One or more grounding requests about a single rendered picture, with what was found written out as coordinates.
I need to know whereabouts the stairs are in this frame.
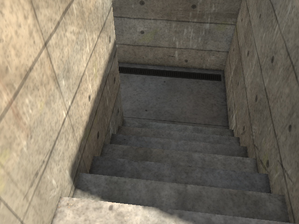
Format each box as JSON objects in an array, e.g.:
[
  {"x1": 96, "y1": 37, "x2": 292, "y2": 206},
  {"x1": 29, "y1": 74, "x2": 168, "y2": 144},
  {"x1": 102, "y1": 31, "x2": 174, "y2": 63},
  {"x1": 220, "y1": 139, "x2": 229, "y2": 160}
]
[{"x1": 50, "y1": 119, "x2": 297, "y2": 224}]

